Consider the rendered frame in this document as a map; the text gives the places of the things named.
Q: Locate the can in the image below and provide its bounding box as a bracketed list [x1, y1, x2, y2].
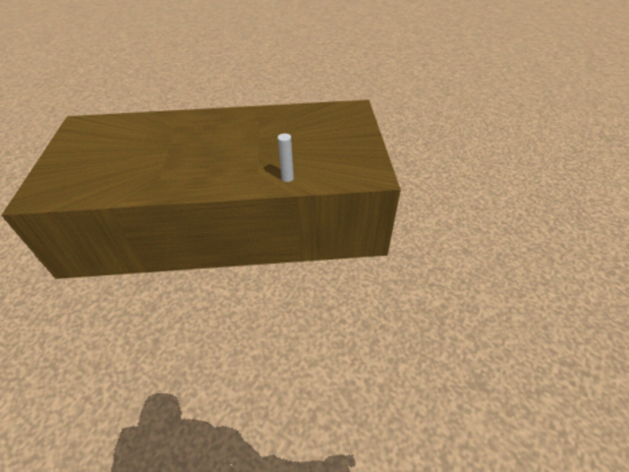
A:
[278, 134, 294, 182]

